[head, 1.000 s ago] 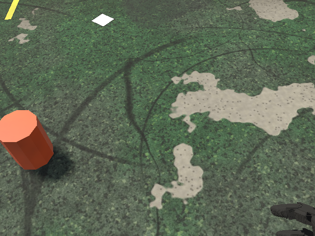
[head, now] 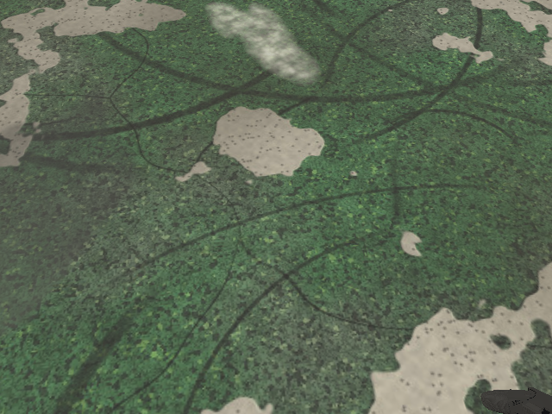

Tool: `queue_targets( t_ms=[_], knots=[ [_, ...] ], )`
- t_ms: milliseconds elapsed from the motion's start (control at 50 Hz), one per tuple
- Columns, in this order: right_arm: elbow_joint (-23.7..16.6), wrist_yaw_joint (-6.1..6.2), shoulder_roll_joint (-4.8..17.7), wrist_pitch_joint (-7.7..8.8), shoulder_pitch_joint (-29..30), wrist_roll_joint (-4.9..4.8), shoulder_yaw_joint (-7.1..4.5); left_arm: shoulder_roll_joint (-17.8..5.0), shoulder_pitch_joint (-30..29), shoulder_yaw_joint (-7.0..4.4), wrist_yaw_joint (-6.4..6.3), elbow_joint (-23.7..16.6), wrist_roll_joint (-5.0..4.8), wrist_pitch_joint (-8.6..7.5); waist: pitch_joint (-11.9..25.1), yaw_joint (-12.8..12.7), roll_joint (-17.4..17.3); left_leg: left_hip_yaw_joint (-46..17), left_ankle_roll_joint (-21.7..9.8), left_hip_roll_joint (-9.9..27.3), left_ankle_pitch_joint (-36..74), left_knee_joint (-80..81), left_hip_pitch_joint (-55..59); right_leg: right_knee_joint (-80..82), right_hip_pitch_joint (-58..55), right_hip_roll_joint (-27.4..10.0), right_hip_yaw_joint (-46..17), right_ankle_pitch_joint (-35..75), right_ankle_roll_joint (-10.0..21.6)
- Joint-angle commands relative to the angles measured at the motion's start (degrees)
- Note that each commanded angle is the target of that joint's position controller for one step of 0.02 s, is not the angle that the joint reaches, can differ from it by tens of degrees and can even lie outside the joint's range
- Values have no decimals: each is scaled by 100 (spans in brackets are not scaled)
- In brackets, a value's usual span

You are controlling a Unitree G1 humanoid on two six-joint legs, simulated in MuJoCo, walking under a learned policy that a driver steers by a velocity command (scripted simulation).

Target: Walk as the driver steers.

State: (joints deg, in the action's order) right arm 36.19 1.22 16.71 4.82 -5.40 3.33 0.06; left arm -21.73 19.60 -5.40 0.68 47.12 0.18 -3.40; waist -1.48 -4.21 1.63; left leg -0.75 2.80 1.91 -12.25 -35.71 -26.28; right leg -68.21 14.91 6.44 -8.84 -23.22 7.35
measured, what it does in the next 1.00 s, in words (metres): walks ahead: right foot, then left foot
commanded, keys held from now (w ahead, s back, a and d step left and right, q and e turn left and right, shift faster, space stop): w+e+shift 0.40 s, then w+q+shift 0.60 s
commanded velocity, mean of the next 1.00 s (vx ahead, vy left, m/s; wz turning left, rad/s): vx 1.00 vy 0.00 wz -0.23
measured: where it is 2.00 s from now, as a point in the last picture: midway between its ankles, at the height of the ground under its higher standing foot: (346, 55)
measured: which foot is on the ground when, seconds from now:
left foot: down 0.00-0.38, up 0.40-0.80, down 0.82-1.00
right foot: up 0.00-0.36, down 0.38-0.80, up 0.82-1.00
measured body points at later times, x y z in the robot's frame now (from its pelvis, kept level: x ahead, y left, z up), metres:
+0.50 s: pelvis +0.43 -0.06 -0.01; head +0.45 -0.06 +0.44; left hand +0.65 +0.14 -0.13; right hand +0.38 -0.32 -0.12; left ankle +0.38 +0.14 -0.59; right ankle +0.44 -0.07 -0.72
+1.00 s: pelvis +0.89 -0.17 +0.01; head +0.90 -0.19 +0.46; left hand +1.12 +0.01 -0.06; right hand +0.81 -0.46 -0.12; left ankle +0.89 -0.15 -0.72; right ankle +0.84 -0.33 -0.62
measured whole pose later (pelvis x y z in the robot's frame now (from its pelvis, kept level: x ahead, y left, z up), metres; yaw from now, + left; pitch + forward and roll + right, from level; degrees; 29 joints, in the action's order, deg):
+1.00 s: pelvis +0.89 -0.17 +0.01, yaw -9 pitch +0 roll +1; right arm 49.8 -0.9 18.3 1.5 -26.0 0.5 -3.8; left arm -13.6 6.9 2.2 0.3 37.7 4.2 -5.6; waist -1.4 2.6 -0.2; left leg -1.7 -9.7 -12.0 -12.8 -26.3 -13.0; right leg -73.6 32.5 -3.8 -5.9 -18.3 -0.4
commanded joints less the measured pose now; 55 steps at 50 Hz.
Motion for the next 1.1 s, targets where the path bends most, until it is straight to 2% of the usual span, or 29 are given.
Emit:
queue_targets(
  t_ms=[20, 40, 100, 160, 240, 300, 340, 360, 380, 400, 420, 460, 500, 540, 600, 680, 740, 780, 800, 820, 840, 860, 880, 900, 920, 960, 1000, 1040, 1100],
  knots=[
    [60, -2, 631, -39, -1152, 20, -346, -176, -742, 104, 130, -751, 149, 24, 581, 779, -433, -2482, -823, 1757, -1891, 2124, 2995, -1047, 3105, -816, 410, 772, -110],
    [301, 11, 529, -6, -1408, -8, -308, -26, -932, 139, 233, -887, 217, 85, 367, 726, -558, -1815, -757, 1567, -1172, 2141, 2703, -923, 3081, -966, 382, 804, -144],
    [758, -105, 218, 148, -1791, -178, -245, 318, -1334, 289, 365, -1235, 193, 271, 95, 561, -757, -668, -556, 1424, 514, 2265, 2513, -851, 3391, -1171, 505, 1008, -177],
    [853, -141, 377, 269, -1590, -174, -280, 291, -1821, 377, 432, -1601, 183, 311, -131, 340, -680, 343, -522, 1312, 1553, 2634, 2107, -192, 3241, -1178, 717, 1773, -184],
    [1112, -84, 608, 277, -1895, -148, -312, 280, -2635, 472, 562, -1812, 183, 313, -728, 432, -366, 1437, -315, 1026, 2964, 2952, 2147, 1711, 2589, -921, 1610, 2259, 70],
    [1161, 49, 1051, 157, -2241, -154, -405, 171, -2316, 448, 509, -1620, 165, 285, -252, 174, -709, 1727, -147, 1099, 6828, 1808, 2815, 2293, 1420, -242, 2159, 1875, 364],
    [1032, 117, 1391, -27, -1922, -133, -503, -207, -705, 259, 381, -1146, 158, 254, 568, -684, -905, 1566, -238, 1373, 7719, -325, 2604, 2447, -344, 46, 1916, 1380, 614],
    [875, 78, 1383, -96, -1630, -112, -510, -488, 581, 76, 258, -708, 145, 209, 1065, -1177, -755, 1453, -334, 1358, 6768, -2114, 1696, 2971, -1997, 59, 1471, 1318, 842],
    [798, -23, 1109, -119, -1449, -98, -508, -795, 545, -167, 83, -576, -78, 278, 995, -969, 318, 1437, -223, 262, 1122, -4357, 102, 3371, -3111, -345, 556, 958, 953],
    [128, -75, 577, -12, -1970, -99, -342, -1520, -65, -245, 67, -869, 169, 379, 1512, 43, 1137, 784, 49, -207, -1755, -6284, -2049, 3593, -4346, -1804, -2331, 1940, 1956],
    [-115, -69, 792, 132, -1429, -203, -302, -1269, 382, -228, -49, -1041, 226, 437, 2145, -440, 178, -215, -33, -108, -1278, -6342, -2641, 4754, -4476, -2235, -3397, 609, 2219],
    [64, -67, 723, 142, -1348, -198, -238, -521, -60, -44, -159, -702, 164, 257, 388, 237, -696, -160, -161, 554, -679, -4904, -2214, 5455, -2148, -2084, -2462, 482, 1529],
    [335, -120, 507, -124, -1647, -38, -164, -161, -416, 127, -177, -677, 157, -22, -7, 705, -832, -226, -133, 796, -764, -4273, -1111, 5602, -467, -1701, -1521, 1329, 1234],
    [338, -236, 349, -291, -1446, -92, -144, -108, -271, 169, -107, -440, 122, -214, -315, 778, -599, -207, -122, 894, -622, -3521, -935, 5904, 217, -1447, -756, 1584, 1058],
    [87, -320, 196, -264, -488, -258, -92, -86, -21, 157, 42, -255, 81, -374, -675, 451, -279, -14, -404, 787, 870, -1921, -1117, 6257, 137, -1002, 397, 2731, 510],
    [23, -457, 92, -173, 117, -364, -76, -131, 280, 213, 17, -79, 8, -541, -596, 209, -194, 479, -838, 288, 2618, -394, -514, 6741, -664, -1140, 1222, 4276, -10],
    [172, -478, 321, -153, 3, -291, -148, -375, 410, 194, -151, 7, 99, -487, -166, 332, 138, 949, -1026, -366, 2198, 28, -249, 5995, -2041, -1310, 1617, 7294, -390],
    [457, -446, 647, -223, -942, -241, -274, -614, 217, 127, -316, -39, 263, -310, 436, 914, 554, 1096, -1177, -823, 1226, -76, 572, 4429, -2501, -1567, 1756, 9094, -569],
    [806, -408, 878, -256, -2064, -249, -392, -723, -65, 87, -366, -137, 344, -193, 870, 1460, 611, 994, -1321, -941, 723, -145, 1497, 2959, -2274, -1621, 1768, 9313, -594],
    [1122, -339, 1110, -278, -3289, -219, -542, -832, -528, 48, -375, -267, 332, -121, 1121, 2201, 383, 515, -1636, -723, 350, 289, 2740, 712, -1292, -1410, 1851, 8292, -566],
    [1284, -261, 1338, -349, -3375, -243, -625, 54, -624, 283, -252, -411, 399, -238, 945, 1774, -852, -517, -1916, 37, 150, -346, 3887, -1594, 847, -555, 1628, 1777, -505],
    [1058, -248, 1715, -413, -2619, -190, -724, 325, -242, 391, -132, -909, 126, -367, 1530, 994, -2232, -4079, -3095, 1124, -929, 1022, 5054, -3124, 3269, 154, 786, -648, -786],
    [794, -245, 1411, -391, -2305, -213, -718, 17, -541, 465, -128, -1023, 209, -496, 1331, 1135, -823, -4643, -2933, 1266, -1341, 1979, 4700, -2721, 3582, -306, 151, 66, -594],
    [848, -226, 1095, -376, -2152, -251, -652, -118, -800, 469, -83, -1057, 225, -555, 769, 922, 13, -4133, -2650, 1176, -1421, 2176, 3810, -2031, 3364, -629, 111, 564, -550],
    [916, -215, 911, -349, -2024, -248, -609, -65, -861, 503, -77, -1074, 277, -536, 254, 633, 444, -3623, -2413, 946, -934, 2281, 2830, -1445, 3031, -843, 237, 643, -584],
    [934, -155, 806, -226, -1844, -281, -527, 79, -853, 576, -42, -1170, 453, -267, -169, 249, 447, -2841, -2246, 417, -481, 2428, 1541, -800, 2528, -1093, 334, 456, -802],
    [878, -190, 925, -98, -1778, -319, -544, 138, -1145, 641, -5, -1382, 454, -79, -399, 201, 169, -2318, -2217, 60, -138, 2683, 622, 197, 2175, -1228, 618, 495, -956],
    [835, -181, 968, -49, -1783, -331, -579, 199, -1876, 707, 61, -1703, 344, -75, -597, 405, -74, -2047, -2095, -175, 428, 2882, 135, 1430, 1840, -1227, 854, 1418, -1067],
    [860, -219, 1061, -54, -2016, -408, -665, 330, -2422, 760, 98, -1862, 194, -110, -352, 837, -366, -1922, -1705, -319, 1719, 2677, 593, 2900, 1248, -937, 989, 2815, -1030]
  ],
)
